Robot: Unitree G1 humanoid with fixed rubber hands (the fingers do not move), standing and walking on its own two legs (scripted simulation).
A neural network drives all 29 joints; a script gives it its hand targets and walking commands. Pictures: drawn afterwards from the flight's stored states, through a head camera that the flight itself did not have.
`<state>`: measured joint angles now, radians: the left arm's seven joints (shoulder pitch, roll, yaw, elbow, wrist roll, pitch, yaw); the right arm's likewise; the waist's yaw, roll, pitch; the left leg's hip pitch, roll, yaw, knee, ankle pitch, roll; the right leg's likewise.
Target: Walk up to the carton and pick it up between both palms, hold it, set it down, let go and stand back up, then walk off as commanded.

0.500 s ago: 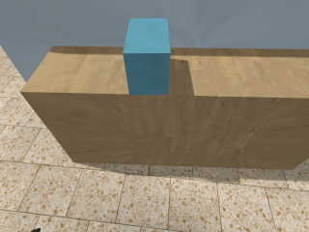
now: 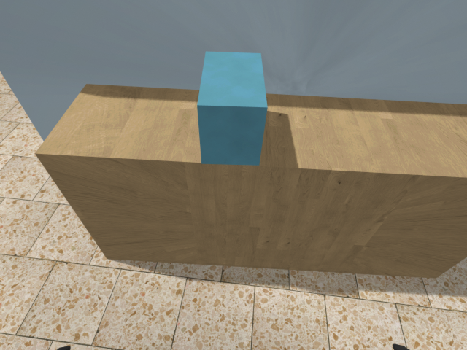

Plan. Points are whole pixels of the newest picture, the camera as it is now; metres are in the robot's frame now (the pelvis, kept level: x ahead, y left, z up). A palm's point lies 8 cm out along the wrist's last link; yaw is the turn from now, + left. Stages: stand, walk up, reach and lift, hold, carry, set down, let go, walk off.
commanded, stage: walk up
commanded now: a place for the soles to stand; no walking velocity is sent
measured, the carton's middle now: (231, 107) +0.75 +0.02 -0.01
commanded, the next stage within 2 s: none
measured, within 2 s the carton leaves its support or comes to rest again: neither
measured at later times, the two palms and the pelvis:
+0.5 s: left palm out of the picture +0.10 +0.32 -0.09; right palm out of the picture +0.07 -0.33 -0.11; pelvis +0.01 -0.01 +0.00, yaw -1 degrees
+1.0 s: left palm out of the picture +0.15 +0.36 -0.11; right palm (380, 277) +0.31 -0.30 -0.11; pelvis +0.16 +0.01 -0.02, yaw +3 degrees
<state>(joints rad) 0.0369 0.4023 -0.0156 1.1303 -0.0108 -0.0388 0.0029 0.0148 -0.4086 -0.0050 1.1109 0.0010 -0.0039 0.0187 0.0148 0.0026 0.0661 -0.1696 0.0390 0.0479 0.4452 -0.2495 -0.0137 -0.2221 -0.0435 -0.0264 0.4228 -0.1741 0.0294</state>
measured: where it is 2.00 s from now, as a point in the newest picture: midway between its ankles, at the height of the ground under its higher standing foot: (218, 345)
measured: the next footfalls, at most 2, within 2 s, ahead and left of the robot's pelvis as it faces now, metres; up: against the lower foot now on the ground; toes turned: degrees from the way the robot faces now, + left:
left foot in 0.96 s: +0.32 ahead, +0.18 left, +0.00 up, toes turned +3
right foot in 1.26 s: +0.36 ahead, -0.10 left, +0.00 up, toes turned +0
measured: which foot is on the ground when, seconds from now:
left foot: down 0.00-0.58, up 0.60-0.94, down 0.96-1.00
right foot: down 0.00-0.98, up 1.00-1.00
